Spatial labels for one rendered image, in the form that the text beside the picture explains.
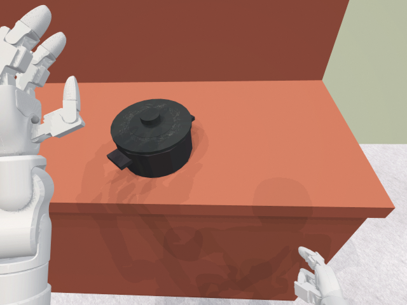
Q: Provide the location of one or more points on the robot left hand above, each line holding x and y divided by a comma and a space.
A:
18, 103

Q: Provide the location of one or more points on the pot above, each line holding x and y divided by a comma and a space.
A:
154, 165

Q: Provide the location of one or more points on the knob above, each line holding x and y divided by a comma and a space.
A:
150, 116

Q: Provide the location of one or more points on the robot right hand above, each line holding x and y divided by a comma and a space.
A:
312, 288

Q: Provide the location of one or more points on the table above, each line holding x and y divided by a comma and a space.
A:
273, 167

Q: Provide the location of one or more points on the left robot forearm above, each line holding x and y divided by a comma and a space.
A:
25, 230

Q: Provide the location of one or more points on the lid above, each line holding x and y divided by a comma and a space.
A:
132, 136

